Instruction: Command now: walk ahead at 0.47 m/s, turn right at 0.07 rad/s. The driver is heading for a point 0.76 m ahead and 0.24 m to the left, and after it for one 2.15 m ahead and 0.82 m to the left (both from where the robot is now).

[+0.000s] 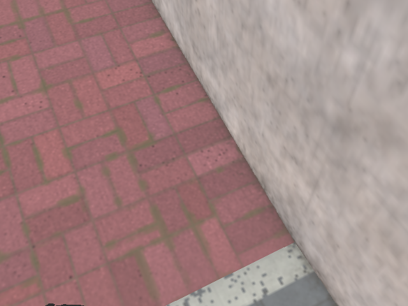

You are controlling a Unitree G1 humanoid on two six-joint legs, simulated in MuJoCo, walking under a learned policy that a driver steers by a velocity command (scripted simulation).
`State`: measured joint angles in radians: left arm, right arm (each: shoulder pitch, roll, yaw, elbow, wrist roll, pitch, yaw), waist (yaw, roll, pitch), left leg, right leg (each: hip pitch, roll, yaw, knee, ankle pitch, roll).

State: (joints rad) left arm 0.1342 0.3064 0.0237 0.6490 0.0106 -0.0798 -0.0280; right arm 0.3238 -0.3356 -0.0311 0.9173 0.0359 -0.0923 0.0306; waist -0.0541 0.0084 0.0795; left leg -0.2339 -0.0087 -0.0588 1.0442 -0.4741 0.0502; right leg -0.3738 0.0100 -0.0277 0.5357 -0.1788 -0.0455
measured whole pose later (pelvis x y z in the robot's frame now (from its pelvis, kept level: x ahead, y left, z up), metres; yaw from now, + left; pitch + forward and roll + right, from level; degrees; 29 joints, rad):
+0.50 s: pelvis +0.28 +0.08 +0.00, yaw +1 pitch +2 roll +0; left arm 0.34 0.34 0.04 0.84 0.00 -0.07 0.02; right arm 0.11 -0.32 -0.02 0.79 -0.01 -0.07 0.04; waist 0.01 -0.01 0.03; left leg -0.42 -0.07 0.01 0.51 -0.17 0.11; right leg -0.28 -0.05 0.05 1.09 -0.44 0.01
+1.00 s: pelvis +0.53 +0.10 +0.01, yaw +5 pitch +2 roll +0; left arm 0.07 0.27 0.01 0.80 0.00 -0.11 0.05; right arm 0.37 -0.30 -0.05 0.88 0.00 0.01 0.00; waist -0.08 0.03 0.04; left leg -0.21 -0.15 -0.15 0.92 -0.49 0.06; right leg -0.46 -0.05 -0.05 0.56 -0.30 0.05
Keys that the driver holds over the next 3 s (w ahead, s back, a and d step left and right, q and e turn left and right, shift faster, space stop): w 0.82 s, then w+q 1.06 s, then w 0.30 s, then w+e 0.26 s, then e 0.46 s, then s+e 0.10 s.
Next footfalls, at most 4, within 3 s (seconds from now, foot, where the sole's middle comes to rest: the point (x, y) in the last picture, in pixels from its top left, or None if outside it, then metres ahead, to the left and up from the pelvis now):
0.40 left None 0.40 0.16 -0.76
0.92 right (215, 228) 0.69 -0.03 -0.74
1.32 left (110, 225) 0.71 0.33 -0.72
1.76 right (129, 133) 1.07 0.27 -0.67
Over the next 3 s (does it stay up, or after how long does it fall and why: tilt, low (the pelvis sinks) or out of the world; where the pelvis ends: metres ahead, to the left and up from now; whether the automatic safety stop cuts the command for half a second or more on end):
stays up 1.30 0.67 0.18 its command is cut before an obstacle after 0.9 s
